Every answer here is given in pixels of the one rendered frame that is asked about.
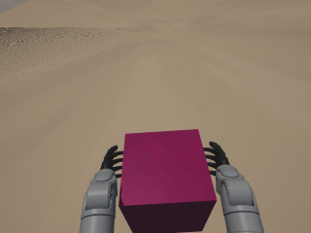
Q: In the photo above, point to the right robot hand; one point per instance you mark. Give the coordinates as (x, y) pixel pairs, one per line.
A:
(219, 157)

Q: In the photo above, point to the left robot hand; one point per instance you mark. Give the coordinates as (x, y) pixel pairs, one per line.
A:
(108, 161)

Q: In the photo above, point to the robot right forearm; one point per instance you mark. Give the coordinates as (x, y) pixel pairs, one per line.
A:
(239, 203)

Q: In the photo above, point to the robot left forearm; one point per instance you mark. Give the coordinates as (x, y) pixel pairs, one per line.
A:
(99, 206)

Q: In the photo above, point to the carton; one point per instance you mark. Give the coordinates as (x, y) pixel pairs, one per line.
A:
(166, 186)

